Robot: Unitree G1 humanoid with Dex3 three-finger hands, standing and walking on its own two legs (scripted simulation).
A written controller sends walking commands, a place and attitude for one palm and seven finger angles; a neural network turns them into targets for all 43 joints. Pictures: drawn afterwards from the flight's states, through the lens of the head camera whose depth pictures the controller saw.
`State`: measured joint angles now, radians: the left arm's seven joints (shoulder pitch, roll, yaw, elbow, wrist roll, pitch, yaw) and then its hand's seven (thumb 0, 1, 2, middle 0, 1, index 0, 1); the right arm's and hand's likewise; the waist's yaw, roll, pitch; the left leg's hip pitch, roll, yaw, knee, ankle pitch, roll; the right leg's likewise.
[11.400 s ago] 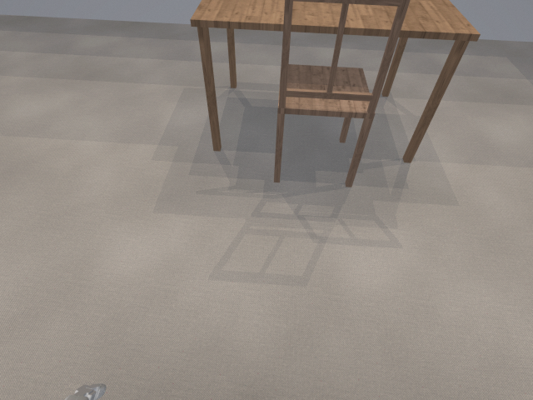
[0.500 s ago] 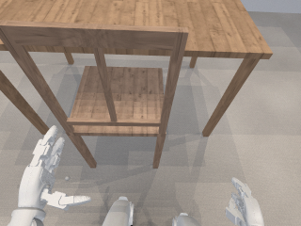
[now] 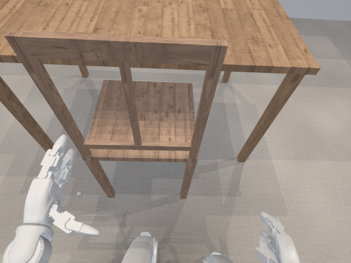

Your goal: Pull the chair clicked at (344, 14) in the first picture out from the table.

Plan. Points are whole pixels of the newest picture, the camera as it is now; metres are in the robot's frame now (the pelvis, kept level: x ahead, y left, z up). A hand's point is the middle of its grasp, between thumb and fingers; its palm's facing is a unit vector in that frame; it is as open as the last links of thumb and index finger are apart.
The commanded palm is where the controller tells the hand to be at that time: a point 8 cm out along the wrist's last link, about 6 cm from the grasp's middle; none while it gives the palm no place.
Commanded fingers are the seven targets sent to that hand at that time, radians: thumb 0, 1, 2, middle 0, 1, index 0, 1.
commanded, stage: raise the hand toward the chair's back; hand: left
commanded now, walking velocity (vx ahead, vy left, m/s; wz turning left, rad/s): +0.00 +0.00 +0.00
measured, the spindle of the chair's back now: (132, 111) +0.48 +0.15 +0.02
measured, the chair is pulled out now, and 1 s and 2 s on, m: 0.00 0.00 0.00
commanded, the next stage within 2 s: aim the fingers beside a spindle in 0.44 s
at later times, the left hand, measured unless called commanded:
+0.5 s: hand (91, 191) +0.25 +0.19 +0.05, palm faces +0.06 -1.00 -0.06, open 17.0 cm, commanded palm +0.23 +0.24 +0.05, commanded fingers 0.00 -0.50 0.30 -0.06 -0.08 -0.06 -0.08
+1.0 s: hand (106, 185) +0.27 +0.17 +0.03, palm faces +0.05 -1.00 -0.04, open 17.0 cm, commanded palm +0.25 +0.22 +0.03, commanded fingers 0.00 -0.50 0.30 -0.06 -0.08 -0.06 -0.08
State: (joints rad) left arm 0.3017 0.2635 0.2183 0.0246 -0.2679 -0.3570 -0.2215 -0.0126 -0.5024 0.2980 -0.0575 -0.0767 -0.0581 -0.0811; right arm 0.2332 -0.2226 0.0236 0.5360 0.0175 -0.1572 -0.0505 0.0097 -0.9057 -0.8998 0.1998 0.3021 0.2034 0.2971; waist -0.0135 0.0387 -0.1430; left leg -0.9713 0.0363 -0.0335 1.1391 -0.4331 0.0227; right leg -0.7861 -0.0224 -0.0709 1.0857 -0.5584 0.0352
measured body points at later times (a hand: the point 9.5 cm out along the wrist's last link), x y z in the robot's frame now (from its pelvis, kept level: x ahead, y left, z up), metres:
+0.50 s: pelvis +0.01 -0.02 +0.00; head +0.07 -0.01 +0.45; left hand +0.24 +0.24 +0.05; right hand +0.18 -0.25 -0.08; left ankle +0.06 +0.10 -0.65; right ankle -0.01 -0.15 -0.65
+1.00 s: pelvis +0.01 -0.02 -0.01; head +0.09 -0.02 +0.43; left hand +0.26 +0.22 +0.04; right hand +0.18 -0.27 -0.10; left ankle +0.06 +0.10 -0.65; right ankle -0.01 -0.15 -0.65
